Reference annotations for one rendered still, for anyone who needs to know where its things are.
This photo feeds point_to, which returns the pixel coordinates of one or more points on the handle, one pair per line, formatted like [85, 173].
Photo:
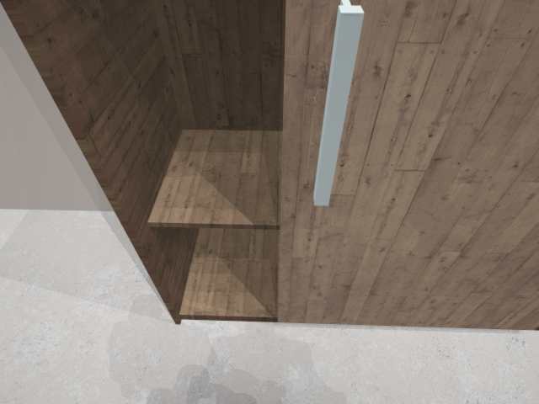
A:
[346, 40]

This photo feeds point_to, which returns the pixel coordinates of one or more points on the wardrobe door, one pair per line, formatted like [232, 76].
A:
[433, 216]

